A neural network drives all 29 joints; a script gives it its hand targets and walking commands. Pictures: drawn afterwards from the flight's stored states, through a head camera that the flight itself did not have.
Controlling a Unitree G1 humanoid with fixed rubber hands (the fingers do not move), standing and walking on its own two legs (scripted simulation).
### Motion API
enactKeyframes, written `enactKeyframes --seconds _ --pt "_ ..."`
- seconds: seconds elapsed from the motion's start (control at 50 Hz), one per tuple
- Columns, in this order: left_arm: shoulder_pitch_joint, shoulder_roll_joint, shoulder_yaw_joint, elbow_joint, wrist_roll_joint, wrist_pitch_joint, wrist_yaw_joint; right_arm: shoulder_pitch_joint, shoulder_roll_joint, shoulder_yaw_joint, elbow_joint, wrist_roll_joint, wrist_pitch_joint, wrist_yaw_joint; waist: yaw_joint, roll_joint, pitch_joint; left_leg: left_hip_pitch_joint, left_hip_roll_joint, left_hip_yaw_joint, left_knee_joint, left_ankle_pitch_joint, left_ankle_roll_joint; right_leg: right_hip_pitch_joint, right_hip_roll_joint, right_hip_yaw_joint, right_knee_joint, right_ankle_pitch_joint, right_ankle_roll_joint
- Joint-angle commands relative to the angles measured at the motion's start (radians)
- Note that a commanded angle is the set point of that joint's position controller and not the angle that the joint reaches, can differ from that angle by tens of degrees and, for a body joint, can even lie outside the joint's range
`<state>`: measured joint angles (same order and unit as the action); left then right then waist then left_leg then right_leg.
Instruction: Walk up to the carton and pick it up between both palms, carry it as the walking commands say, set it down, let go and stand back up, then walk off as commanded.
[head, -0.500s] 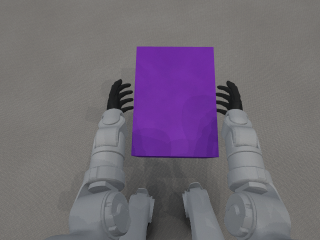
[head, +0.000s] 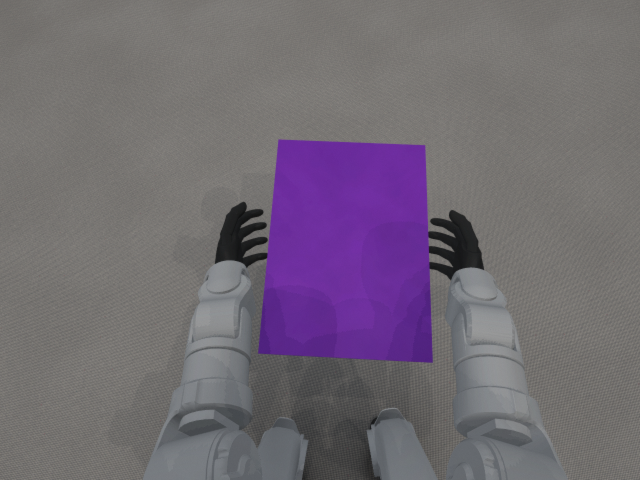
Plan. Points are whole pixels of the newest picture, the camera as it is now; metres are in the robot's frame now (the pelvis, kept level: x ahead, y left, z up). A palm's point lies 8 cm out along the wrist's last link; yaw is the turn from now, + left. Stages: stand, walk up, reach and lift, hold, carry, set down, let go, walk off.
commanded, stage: reach and lift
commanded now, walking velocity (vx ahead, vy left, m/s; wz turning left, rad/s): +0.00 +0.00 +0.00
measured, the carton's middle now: (345, 255) +0.44 -0.02 -0.13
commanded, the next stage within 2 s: none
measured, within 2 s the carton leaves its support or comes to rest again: neither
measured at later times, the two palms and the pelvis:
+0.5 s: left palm (208, 259) +0.37 +0.13 +0.03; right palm (483, 266) +0.36 -0.17 +0.02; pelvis +0.02 +0.00 +0.06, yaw +0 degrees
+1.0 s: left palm (172, 249) +0.35 +0.14 +0.11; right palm (509, 257) +0.34 -0.16 +0.10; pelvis +0.04 +0.00 +0.09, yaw +0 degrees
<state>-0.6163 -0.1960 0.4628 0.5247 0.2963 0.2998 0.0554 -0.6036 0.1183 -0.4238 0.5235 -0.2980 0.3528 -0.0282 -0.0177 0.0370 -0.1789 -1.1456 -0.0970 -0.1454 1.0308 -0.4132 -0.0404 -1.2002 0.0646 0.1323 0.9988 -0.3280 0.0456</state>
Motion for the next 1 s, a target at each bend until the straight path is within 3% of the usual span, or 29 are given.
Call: enactKeyframes --seconds 0.0,0.42,0.76,0.98 --pt "-0.456 -0.959 -0.592 0.136 -0.129 0.013 -0.293 -0.513 0.946 0.591 0.049 0.158 -0.030 0.302 -0.017 -0.036 -0.665 0.300 -0.059 0.128 -0.161 0.319 0.013 0.572 0.063 -0.144 -0.110 0.339 -0.023" --pt "-0.311 -0.956 -0.626 0.069 -0.112 0.054 -0.327 -0.372 0.956 0.626 -0.011 0.144 0.006 0.326 -0.007 -0.037 -0.491 0.565 -0.034 0.115 -0.418 0.370 0.018 0.820 0.047 -0.129 -0.355 0.370 -0.028" --pt "-0.177 -0.925 -0.634 0.041 -0.120 0.123 -0.336 -0.257 0.948 0.672 -0.106 0.161 0.078 0.288 0.014 -0.056 -0.312 0.804 -0.030 0.093 -0.608 0.411 0.024 1.070 0.038 -0.102 -0.543 0.401 -0.011" --pt "-0.121 -0.933 -0.669 -0.055 -0.159 0.212 -0.334 -0.197 0.957 0.705 -0.183 0.208 0.167 0.285 0.001 -0.033 -0.214 0.932 -0.022 0.082 -0.674 0.447 0.018 1.191 0.043 -0.100 -0.614 0.423 -0.018"
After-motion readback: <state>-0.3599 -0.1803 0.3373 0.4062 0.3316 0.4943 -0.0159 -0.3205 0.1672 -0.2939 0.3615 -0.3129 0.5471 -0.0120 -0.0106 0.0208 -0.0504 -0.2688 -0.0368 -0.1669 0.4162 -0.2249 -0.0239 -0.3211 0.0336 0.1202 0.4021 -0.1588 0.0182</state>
